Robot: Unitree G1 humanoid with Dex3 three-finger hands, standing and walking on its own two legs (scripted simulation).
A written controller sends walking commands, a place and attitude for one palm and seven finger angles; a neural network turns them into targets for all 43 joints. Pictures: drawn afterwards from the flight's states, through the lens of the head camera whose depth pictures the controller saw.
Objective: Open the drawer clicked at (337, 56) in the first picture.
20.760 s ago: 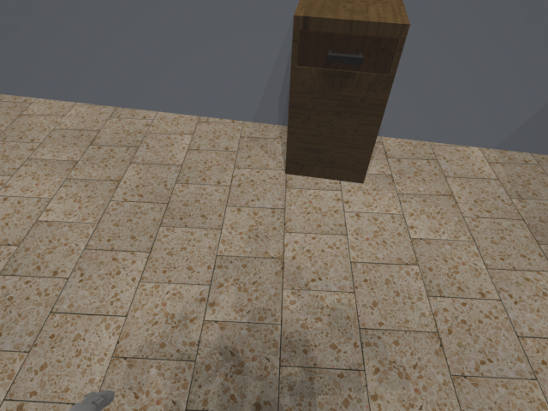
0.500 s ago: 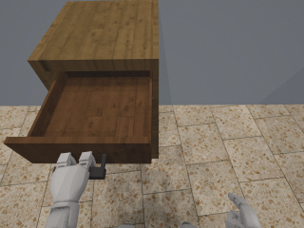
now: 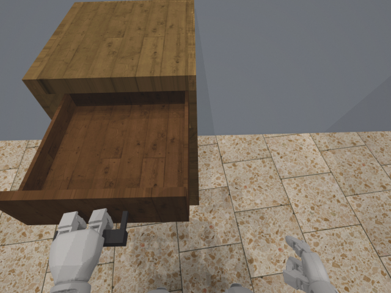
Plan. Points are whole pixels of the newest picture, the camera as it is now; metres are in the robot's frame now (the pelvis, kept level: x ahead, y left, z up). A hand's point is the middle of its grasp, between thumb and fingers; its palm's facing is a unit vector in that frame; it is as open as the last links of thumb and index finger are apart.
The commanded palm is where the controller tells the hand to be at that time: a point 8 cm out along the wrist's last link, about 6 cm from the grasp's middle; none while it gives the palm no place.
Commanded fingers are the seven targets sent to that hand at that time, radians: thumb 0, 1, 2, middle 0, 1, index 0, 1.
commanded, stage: open the thumb to release the handle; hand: left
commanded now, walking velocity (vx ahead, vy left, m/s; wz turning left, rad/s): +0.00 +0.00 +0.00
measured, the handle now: (94, 227) +0.25 +0.23 -0.02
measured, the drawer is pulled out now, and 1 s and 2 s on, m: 0.30 0.29 0.29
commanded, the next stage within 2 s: lift the hand off the handle in 0.48 s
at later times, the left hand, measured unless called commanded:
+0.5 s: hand (88, 255) +0.20 +0.23 -0.04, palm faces +0.00 -0.06 -1.00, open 12.5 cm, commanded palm +0.18 +0.23 +0.01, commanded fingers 0.00 -0.50 0.30 -0.30 -1.20 -0.30 -1.20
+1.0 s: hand (89, 250) +0.21 +0.23 -0.03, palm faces +0.00 -0.05 -1.00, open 13.7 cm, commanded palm +0.20 +0.23 +0.02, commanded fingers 0.00 -0.50 0.30 -0.30 -1.20 -0.30 -1.20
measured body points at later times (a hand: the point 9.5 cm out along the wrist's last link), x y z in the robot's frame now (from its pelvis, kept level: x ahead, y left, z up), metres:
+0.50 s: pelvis -0.01 +0.00 +0.00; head +0.04 -0.02 +0.45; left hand +0.20 +0.23 +0.02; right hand +0.19 -0.23 -0.11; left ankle -0.02 +0.13 -0.67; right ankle +0.01 -0.10 -0.67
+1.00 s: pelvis -0.03 -0.01 +0.00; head +0.02 -0.03 +0.45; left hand +0.21 +0.23 +0.02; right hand +0.16 -0.23 -0.12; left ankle -0.02 +0.13 -0.67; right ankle +0.01 -0.10 -0.67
